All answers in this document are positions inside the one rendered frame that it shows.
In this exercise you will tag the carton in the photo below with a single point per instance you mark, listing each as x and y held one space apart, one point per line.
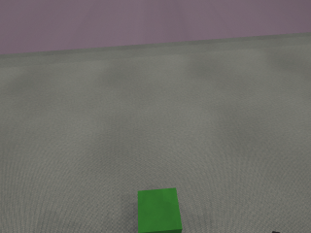
158 211

